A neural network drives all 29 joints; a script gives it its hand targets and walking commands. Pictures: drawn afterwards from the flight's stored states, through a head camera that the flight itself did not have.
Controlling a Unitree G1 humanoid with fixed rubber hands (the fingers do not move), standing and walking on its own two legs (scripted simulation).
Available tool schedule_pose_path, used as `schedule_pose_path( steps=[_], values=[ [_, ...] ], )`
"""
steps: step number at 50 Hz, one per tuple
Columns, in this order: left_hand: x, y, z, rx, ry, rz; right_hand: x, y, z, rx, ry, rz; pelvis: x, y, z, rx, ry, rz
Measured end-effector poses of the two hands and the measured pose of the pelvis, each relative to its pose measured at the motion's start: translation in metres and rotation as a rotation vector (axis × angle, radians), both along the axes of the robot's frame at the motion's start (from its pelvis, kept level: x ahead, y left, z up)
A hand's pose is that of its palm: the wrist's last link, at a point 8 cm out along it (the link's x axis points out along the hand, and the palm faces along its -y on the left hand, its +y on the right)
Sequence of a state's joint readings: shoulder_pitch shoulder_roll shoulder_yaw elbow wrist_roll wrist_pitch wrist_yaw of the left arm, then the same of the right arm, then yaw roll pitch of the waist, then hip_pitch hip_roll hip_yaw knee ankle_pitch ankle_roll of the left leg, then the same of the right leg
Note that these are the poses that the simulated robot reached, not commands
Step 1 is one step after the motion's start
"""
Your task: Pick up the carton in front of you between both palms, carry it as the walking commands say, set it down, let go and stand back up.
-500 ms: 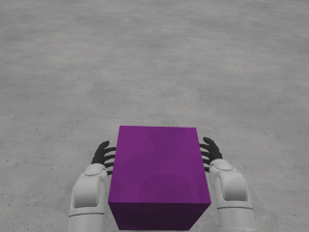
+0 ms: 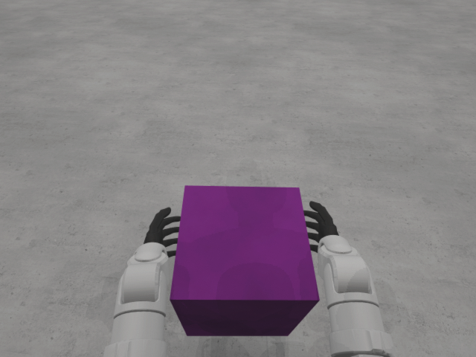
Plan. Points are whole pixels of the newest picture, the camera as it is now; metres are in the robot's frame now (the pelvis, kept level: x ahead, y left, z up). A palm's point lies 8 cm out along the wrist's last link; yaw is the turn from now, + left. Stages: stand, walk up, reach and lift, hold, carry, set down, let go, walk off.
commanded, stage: carry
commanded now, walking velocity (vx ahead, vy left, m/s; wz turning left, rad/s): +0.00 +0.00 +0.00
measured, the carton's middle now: (240, 265) +0.30 +0.00 -0.04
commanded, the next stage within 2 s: hold in 0.38 s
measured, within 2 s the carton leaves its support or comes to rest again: neither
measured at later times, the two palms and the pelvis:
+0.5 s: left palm (146, 261) +0.27 +0.16 +0.04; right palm (322, 251) +0.28 -0.14 +0.04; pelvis -0.01 +0.00 +0.01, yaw +3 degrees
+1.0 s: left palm (151, 272) +0.24 +0.14 +0.05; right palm (329, 246) +0.28 -0.15 +0.05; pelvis -0.02 -0.04 +0.01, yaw +8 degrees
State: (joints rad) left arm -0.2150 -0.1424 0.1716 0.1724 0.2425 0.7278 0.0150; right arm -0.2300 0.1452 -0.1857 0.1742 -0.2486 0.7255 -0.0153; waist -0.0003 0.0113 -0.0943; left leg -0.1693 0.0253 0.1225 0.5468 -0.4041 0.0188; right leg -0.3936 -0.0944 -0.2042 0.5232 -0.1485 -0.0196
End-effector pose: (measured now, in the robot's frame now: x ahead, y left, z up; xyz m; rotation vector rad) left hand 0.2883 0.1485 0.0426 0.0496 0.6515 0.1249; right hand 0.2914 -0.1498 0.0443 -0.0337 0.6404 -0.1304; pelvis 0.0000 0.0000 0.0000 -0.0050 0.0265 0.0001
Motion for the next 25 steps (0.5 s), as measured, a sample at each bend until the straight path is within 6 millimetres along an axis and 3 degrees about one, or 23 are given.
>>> schedule_pose_path(
  steps=[19, 25],
  values=[
    [-0.008, 0.004, 0.001, -0.002, 0.004, 0.004, -0.007, 0.004, 0.000, 0.002, 0.004, 0.001, -0.007, 0.004, 0.000, 0.001, -0.004, 0.003],
    [-0.020, 0.011, 0.000, 0.022, 0.013, 0.011, -0.015, 0.011, -0.003, 0.003, 0.011, 0.026, -0.011, 0.004, 0.009, -0.008, -0.097, 0.047]
  ],
)
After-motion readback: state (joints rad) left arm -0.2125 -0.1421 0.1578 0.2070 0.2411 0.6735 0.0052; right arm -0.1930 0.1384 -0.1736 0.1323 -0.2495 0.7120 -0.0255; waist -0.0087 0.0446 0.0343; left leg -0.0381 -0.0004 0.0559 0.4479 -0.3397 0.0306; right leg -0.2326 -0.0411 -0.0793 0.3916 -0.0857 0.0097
